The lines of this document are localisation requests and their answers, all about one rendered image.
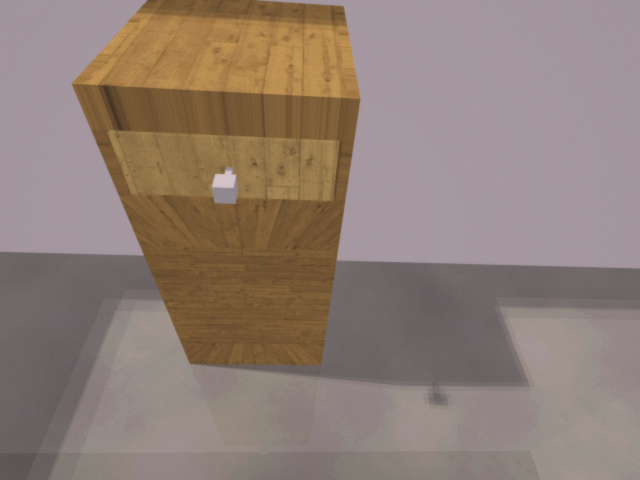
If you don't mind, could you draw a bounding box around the cabinet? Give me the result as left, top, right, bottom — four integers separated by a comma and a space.
72, 0, 360, 365

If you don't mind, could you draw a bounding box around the handle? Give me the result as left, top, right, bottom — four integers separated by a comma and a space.
212, 167, 238, 204

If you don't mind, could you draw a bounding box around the drawer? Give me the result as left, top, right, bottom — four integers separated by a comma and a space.
108, 130, 339, 201

